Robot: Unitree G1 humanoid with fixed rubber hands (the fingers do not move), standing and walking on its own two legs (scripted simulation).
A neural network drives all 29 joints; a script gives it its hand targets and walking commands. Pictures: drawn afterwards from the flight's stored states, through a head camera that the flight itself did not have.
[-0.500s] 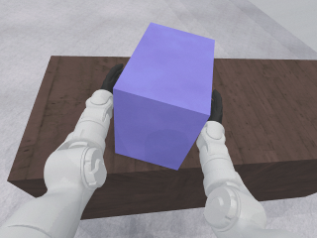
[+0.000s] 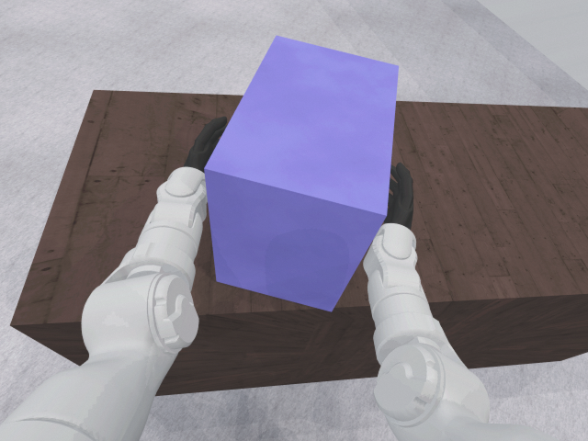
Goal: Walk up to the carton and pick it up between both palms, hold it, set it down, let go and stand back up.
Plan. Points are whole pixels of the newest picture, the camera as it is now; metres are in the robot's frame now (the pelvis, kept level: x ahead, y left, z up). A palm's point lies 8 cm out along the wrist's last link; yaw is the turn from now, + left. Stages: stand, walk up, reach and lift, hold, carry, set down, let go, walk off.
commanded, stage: set down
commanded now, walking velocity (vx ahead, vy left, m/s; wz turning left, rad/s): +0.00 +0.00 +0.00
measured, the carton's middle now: (304, 177) +0.48 -0.02 +0.05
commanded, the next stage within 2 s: none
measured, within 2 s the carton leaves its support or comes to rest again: neither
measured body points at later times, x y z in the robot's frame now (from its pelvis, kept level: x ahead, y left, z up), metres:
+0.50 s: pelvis +0.00 +0.00 +0.00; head +0.06 +0.05 +0.44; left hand +0.48 +0.13 +0.06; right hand +0.40 -0.15 +0.06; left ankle +0.01 +0.09 -0.75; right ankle -0.01 -0.15 -0.75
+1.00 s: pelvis -0.02 +0.02 -0.01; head +0.05 +0.07 +0.43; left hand +0.46 +0.18 +0.03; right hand +0.37 -0.18 +0.05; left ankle +0.01 +0.09 -0.75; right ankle -0.01 -0.15 -0.75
